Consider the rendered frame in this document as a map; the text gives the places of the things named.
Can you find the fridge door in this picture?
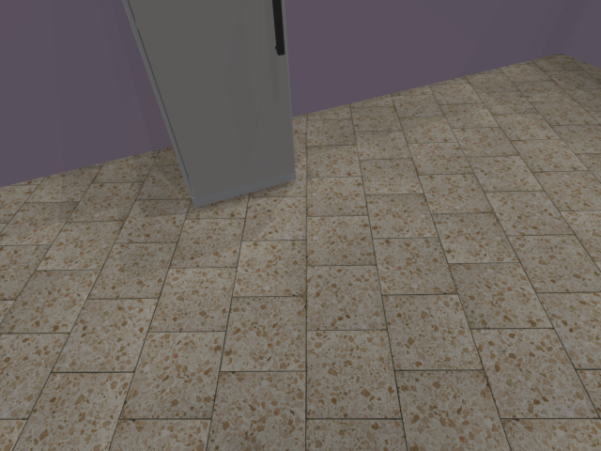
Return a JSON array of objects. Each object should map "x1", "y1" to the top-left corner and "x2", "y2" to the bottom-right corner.
[{"x1": 129, "y1": 0, "x2": 295, "y2": 198}]

